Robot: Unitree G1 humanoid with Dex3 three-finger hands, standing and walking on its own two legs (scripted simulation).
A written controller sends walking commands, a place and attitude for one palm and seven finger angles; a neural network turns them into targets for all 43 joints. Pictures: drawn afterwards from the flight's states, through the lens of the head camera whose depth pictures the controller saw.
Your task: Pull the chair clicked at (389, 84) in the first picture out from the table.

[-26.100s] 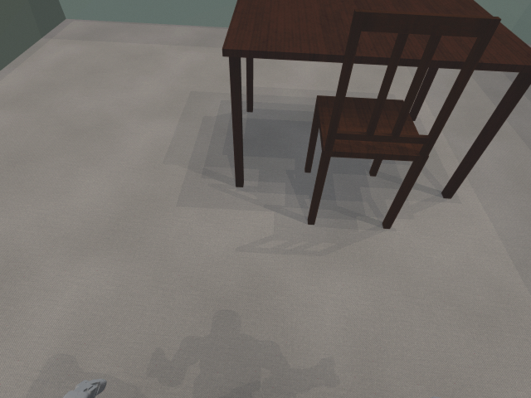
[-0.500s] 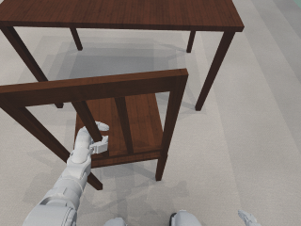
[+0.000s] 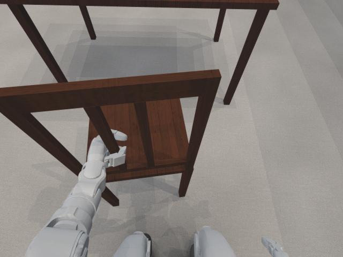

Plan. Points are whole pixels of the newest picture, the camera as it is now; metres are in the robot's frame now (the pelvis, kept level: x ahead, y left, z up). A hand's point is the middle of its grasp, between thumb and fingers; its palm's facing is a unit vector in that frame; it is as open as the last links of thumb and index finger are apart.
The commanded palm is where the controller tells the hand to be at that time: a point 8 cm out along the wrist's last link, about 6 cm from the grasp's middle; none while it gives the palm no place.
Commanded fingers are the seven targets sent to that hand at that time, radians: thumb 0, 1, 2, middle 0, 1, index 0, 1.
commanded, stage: step backward, pulling the chair out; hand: left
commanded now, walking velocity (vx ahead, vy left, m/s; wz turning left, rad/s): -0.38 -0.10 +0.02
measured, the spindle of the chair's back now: (111, 143) +0.38 +0.17 -0.03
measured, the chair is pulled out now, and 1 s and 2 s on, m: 0.46 0.71 0.71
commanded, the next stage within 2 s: stop walking, hand still on the chair in 0.18 s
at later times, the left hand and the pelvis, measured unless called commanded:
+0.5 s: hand (111, 219) +0.20 +0.15 -0.06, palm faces +0.03 -0.98 -0.18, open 5.7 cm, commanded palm +0.18 +0.20 -0.05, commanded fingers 0.00 0.90 0.90 -0.50 -1.45 -0.50 -1.45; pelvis -0.12 +0.01 +0.01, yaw -1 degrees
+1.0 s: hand out of the picture +0.12 +0.16 -0.06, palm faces +0.03 -0.98 -0.19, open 5.7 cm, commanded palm +0.10 +0.21 -0.05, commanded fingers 0.00 0.90 0.90 -0.50 -1.45 -0.50 -1.45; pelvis -0.12 +0.02 +0.02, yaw -2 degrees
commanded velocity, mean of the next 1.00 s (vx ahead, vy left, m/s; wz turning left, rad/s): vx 0.02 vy -0.01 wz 0.02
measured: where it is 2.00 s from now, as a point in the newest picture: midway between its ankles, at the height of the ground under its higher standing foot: outside the picture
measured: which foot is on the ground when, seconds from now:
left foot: down 0.00-0.12, up 0.14-0.34, down 0.36-1.00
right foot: up 0.00-0.08, down 0.10-0.40, up 0.42-0.52, down 0.54-1.00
